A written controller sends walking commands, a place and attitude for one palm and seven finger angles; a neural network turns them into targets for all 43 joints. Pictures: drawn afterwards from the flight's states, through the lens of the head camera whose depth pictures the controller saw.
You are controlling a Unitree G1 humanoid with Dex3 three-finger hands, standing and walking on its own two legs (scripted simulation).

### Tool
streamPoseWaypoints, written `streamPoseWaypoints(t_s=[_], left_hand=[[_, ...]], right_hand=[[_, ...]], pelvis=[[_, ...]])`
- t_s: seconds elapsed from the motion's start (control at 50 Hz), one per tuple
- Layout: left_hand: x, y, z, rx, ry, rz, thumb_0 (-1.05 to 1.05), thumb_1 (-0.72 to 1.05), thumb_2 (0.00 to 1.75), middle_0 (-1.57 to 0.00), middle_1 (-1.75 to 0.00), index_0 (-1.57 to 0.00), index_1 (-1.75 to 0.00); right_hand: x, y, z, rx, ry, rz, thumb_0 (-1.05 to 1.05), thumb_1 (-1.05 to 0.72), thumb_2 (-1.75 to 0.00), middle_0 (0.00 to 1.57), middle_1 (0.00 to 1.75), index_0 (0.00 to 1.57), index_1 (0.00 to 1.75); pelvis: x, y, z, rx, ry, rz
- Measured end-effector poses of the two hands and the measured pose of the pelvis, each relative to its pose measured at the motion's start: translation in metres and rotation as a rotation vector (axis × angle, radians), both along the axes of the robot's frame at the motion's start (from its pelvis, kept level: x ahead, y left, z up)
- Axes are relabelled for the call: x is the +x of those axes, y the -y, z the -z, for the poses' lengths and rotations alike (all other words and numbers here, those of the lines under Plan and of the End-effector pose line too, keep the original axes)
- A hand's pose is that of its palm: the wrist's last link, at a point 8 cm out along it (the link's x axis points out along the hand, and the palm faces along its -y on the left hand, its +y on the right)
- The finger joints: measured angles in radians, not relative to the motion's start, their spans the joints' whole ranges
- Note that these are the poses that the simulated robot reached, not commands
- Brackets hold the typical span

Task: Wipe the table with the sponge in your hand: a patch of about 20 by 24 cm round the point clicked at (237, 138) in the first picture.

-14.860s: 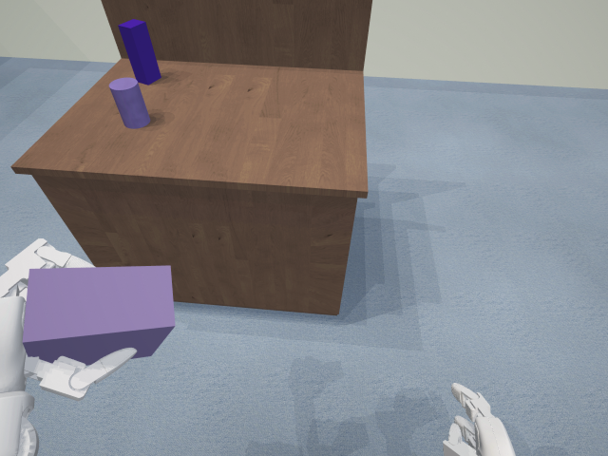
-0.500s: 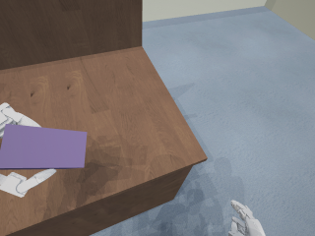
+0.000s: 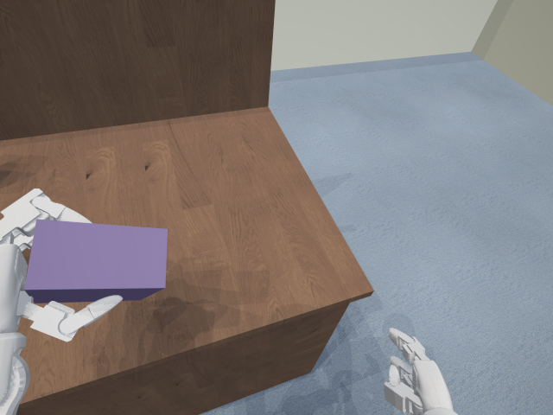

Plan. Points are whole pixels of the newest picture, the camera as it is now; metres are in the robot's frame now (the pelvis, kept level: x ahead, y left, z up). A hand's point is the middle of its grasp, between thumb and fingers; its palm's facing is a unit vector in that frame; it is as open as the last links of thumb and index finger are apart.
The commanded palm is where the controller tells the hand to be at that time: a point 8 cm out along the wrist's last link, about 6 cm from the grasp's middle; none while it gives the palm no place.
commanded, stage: look again from close up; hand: left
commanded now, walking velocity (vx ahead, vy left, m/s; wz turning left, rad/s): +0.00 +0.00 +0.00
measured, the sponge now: (116, 267) +0.23 +0.21 +0.14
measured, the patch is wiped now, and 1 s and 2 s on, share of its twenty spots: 0.00 0.00 0.00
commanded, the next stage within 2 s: come to a stop and stand still in 0.22 s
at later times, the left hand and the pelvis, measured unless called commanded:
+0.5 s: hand (46, 244) +0.23 +0.27 +0.18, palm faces +0.43 -0.80 -0.42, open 10.2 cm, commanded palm +0.14 +0.27 +0.17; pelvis -0.02 -0.01 +0.00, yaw -1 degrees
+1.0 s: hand (79, 259) +0.22 +0.24 +0.16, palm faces +0.36 -0.86 -0.36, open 10.2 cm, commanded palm +0.16 +0.28 +0.17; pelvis +0.01 +0.00 +0.00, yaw +1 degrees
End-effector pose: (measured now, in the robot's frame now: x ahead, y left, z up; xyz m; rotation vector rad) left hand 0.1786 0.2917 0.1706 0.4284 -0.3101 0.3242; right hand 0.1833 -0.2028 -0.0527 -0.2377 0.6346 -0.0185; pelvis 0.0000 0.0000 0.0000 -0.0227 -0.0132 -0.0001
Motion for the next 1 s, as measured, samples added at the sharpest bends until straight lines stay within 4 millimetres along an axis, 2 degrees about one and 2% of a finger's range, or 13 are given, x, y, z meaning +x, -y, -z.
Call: streamPoseWaypoints(t_s=[0.2,0.36,0.4,0.44,0.48,0.62,0.7,0.8,0.88,1.0], left_hand=[[-0.002,0.006,0.002,0.020,-0.032,0.022,-0.01,-0.51,1.02,-0.71,-1.32,-0.73,-1.32],[-0.005,0.010,0.002,0.032,-0.041,0.035,-0.01,-0.51,1.02,-0.71,-1.32,-0.73,-1.32],[0.002,0.001,-0.014,0.179,0.007,0.032,-0.01,-0.51,1.02,-0.71,-1.32,-0.74,-1.32],[0.008,-0.015,-0.025,0.183,0.065,-0.010,-0.01,-0.51,1.02,-0.72,-1.32,-0.74,-1.32],[0.008,-0.019,-0.026,0.137,0.080,-0.043,-0.01,-0.51,1.02,-0.71,-1.32,-0.74,-1.32],[-0.011,0.020,0.003,0.050,-0.033,0.059,-0.01,-0.51,1.02,-0.71,-1.33,-0.73,-1.32],[-0.011,0.014,0.013,0.037,-0.057,0.036,-0.01,-0.51,1.02,-0.71,-1.32,-0.74,-1.32],[-0.005,0.000,0.005,0.022,0.001,-0.031,-0.01,-0.51,1.02,-0.71,-1.32,-0.74,-1.32],[0.001,0.002,-0.002,0.012,0.042,-0.021,-0.01,-0.51,1.02,-0.71,-1.32,-0.73,-1.32],[0.008,0.007,-0.003,0.022,0.025,0.025,-0.01,-0.51,1.02,-0.71,-1.32,-0.73,-1.32]], right_hand=[[-0.033,0.017,0.012,-0.013,-0.069,0.057,0.01,-0.90,-0.90,0.20,0.30,0.21,0.30],[-0.041,0.030,0.011,-0.026,-0.067,0.093,0.01,-0.90,-0.90,0.20,0.30,0.20,0.30],[-0.043,0.029,0.012,-0.055,-0.067,0.038,0.01,-0.90,-0.90,0.20,0.30,0.20,0.30],[-0.044,0.028,0.015,-0.044,-0.072,0.011,0.01,-0.90,-0.90,0.20,0.30,0.20,0.30],[-0.044,0.028,0.015,-0.012,-0.050,0.022,0.01,-0.90,-0.90,0.20,0.30,0.20,0.30],[-0.045,0.028,0.021,0.019,-0.036,0.072,0.01,-0.90,-0.90,0.20,0.30,0.20,0.30],[-0.041,0.025,0.023,-0.008,-0.069,0.052,0.01,-0.90,-0.90,0.20,0.30,0.20,0.30],[-0.025,0.021,0.018,-0.023,-0.057,0.019,0.01,-0.90,-0.90,0.20,0.30,0.20,0.30],[-0.008,0.017,0.010,-0.022,-0.019,0.008,0.01,-0.90,-0.90,0.20,0.30,0.20,0.30],[0.009,0.013,0.000,-0.018,0.021,0.018,0.01,-0.90,-0.90,0.20,0.30,0.21,0.30]], pelvis=[[-0.005,0.001,0.000,0.003,0.002,0.002],[-0.007,0.004,-0.001,0.003,0.003,0.007],[-0.013,0.008,0.001,0.004,-0.001,-0.011],[-0.017,0.011,0.002,0.009,-0.002,-0.007],[-0.019,0.010,0.003,0.012,0.000,0.005],[-0.012,0.005,0.004,0.016,-0.001,0.010],[-0.008,0.008,0.003,0.010,-0.003,-0.007],[-0.004,0.009,0.002,0.005,-0.001,-0.016],[0.000,0.006,0.002,0.002,-0.003,-0.014],[0.006,0.002,0.001,0.001,-0.007,-0.013]])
